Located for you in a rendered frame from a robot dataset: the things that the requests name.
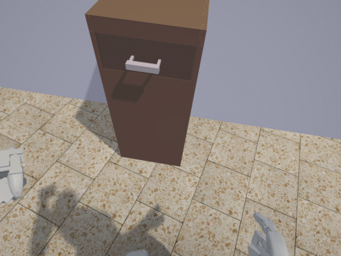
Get cabinet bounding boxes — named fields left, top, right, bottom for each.
left=85, top=0, right=209, bottom=166

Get handle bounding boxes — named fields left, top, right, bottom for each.
left=125, top=55, right=161, bottom=74

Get drawer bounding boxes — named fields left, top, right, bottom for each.
left=97, top=33, right=196, bottom=80

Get robot right hand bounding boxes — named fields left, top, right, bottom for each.
left=248, top=212, right=289, bottom=256

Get robot left hand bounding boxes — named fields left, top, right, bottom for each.
left=0, top=147, right=28, bottom=204

